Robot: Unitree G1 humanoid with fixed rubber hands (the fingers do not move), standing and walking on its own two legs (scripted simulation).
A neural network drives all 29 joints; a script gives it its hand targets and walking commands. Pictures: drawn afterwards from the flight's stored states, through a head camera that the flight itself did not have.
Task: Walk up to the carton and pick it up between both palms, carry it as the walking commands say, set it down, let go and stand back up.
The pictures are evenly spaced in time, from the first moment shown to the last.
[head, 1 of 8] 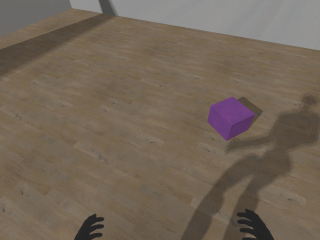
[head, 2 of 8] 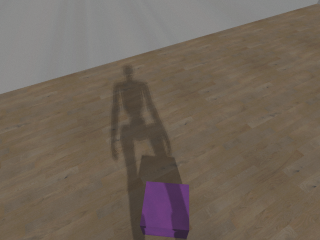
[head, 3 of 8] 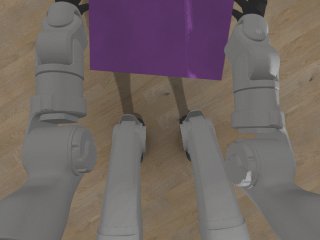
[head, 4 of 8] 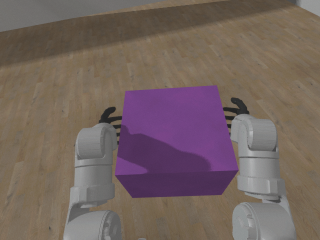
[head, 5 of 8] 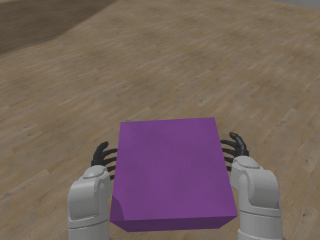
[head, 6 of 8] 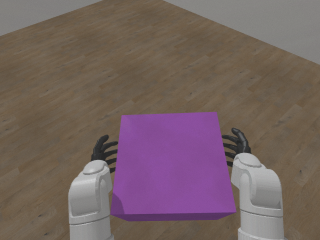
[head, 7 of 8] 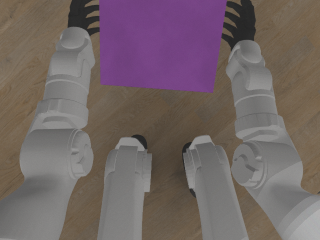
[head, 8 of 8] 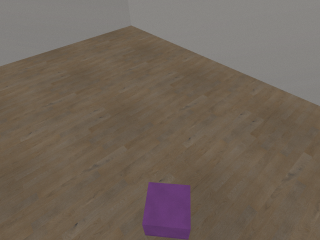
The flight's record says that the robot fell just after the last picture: no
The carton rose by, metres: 0.72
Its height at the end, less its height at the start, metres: +0.00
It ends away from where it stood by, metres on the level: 4.55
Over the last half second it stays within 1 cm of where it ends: yes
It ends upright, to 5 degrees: yes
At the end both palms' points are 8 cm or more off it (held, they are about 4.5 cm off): yes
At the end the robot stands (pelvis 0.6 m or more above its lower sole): yes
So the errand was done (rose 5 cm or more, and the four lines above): yes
